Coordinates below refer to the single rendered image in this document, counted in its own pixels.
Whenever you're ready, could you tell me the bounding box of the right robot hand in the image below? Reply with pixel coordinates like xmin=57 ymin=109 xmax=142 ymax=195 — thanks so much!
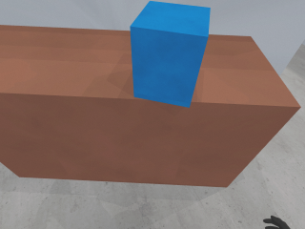
xmin=263 ymin=216 xmax=291 ymax=229

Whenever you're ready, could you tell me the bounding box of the carton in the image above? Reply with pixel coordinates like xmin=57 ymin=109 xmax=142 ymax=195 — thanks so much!
xmin=130 ymin=1 xmax=211 ymax=108

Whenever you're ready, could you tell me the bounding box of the pedestal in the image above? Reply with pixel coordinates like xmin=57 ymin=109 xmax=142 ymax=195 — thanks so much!
xmin=0 ymin=25 xmax=301 ymax=188

